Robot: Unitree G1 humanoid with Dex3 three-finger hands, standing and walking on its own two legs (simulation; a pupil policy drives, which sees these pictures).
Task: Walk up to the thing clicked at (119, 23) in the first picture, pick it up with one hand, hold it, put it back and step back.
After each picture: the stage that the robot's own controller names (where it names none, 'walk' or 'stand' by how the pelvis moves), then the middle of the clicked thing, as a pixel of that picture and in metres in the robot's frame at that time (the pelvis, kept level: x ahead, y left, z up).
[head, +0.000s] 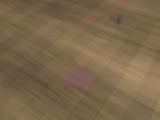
stand; (119, 19) +1.88 -0.46 -0.72
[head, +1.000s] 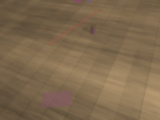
walk; (93, 29) +1.79 +0.03 -0.69
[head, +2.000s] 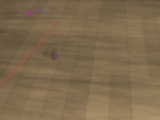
walk; (54, 54) +1.20 +0.41 -0.72
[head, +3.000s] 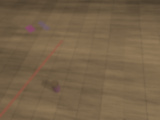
walk; (55, 86) +0.78 +0.37 -0.72
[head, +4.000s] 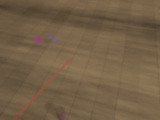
walk; (61, 113) +0.57 +0.24 -0.71
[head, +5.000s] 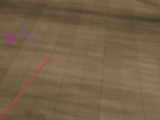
stand; out of the picture +0.45 +0.30 -0.71
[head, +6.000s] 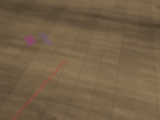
stand; out of the picture +0.45 +0.25 -0.72
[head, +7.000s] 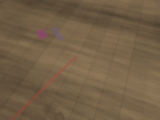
stand; (60, 119) +0.46 +0.20 -0.71
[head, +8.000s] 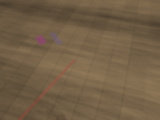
stand; out of the picture +0.48 +0.22 -0.72
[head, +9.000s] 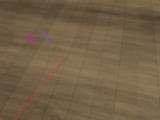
stand; out of the picture +0.46 +0.25 -0.72
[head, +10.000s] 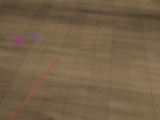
stand; out of the picture +0.43 +0.27 -0.71
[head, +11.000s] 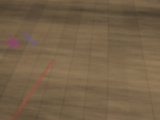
stand; out of the picture +0.39 +0.28 -0.71
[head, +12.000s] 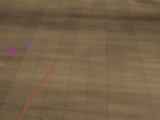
stand; out of the picture +0.39 +0.27 -0.72
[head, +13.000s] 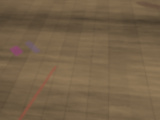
stand; out of the picture +0.40 +0.27 -0.73
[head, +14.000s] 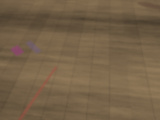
stand; out of the picture +0.40 +0.28 -0.73
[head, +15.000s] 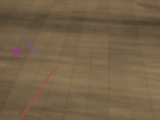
stand; out of the picture +0.40 +0.27 -0.73
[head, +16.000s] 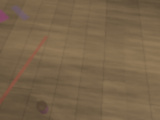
go down; (42, 107) +0.43 +0.27 -0.64
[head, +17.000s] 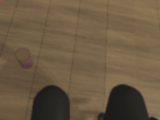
go down; (24, 59) +0.49 +0.28 -0.31
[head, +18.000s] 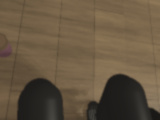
close in; (1, 46) +0.48 +0.30 -0.27
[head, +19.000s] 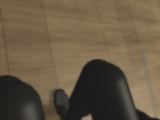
close in; out of the picture +0.47 +0.34 -0.23
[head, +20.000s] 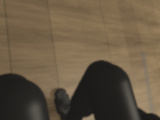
lift; out of the picture +0.45 +0.32 -0.23
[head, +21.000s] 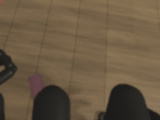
lift; (37, 87) +0.36 +0.21 -0.33
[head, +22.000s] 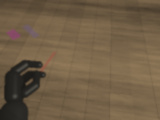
close; out of the picture +0.29 +0.21 -0.67
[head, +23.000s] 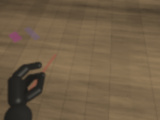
hold; out of the picture +0.27 +0.25 -0.70
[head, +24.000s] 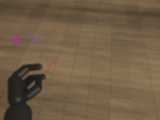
stand; out of the picture +0.27 +0.26 -0.70
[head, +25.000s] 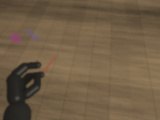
stand; out of the picture +0.27 +0.27 -0.70
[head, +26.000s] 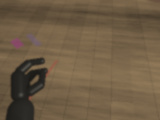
hold; out of the picture +0.25 +0.28 -0.70
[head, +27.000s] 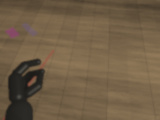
stand; out of the picture +0.28 +0.29 -0.69
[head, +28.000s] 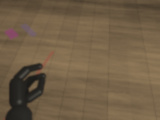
stand; out of the picture +0.26 +0.29 -0.69
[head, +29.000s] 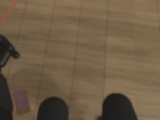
crouch; (21, 102) +0.30 +0.30 -0.44
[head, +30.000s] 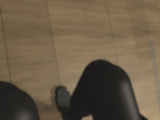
lower; out of the picture +0.29 +0.35 -0.26
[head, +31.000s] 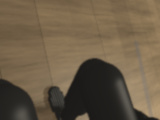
lower; out of the picture +0.28 +0.36 -0.25
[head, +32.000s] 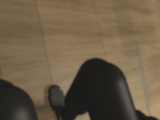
lower; out of the picture +0.27 +0.36 -0.26
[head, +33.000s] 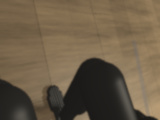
lower; out of the picture +0.27 +0.37 -0.26
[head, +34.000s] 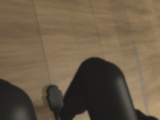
lower; out of the picture +0.27 +0.38 -0.26
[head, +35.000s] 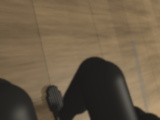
open; out of the picture +0.27 +0.39 -0.25
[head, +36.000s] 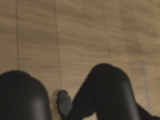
stand; out of the picture +0.27 +0.38 -0.27
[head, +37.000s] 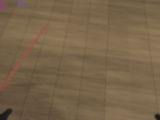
stand; out of the picture +0.26 +0.36 -0.60
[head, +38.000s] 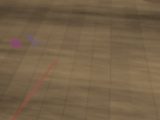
stand; out of the picture +0.24 +0.38 -0.69
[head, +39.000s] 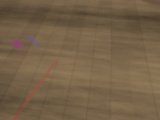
stand; out of the picture +0.24 +0.39 -0.69
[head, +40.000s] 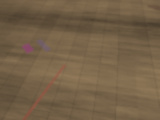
stand; out of the picture +0.25 +0.38 -0.75
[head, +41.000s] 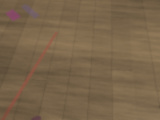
walk; out of the picture +0.30 +0.34 -0.73
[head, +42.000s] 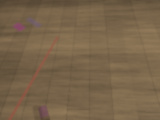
walk; (44, 113) +0.47 +0.40 -0.73
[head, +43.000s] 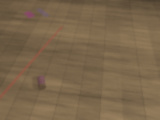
stand; (41, 82) +0.82 +0.40 -0.72
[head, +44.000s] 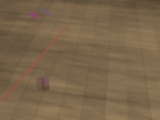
stand; (45, 83) +0.81 +0.39 -0.73
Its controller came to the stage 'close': yes
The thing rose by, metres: 0.01
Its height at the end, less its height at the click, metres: -0.02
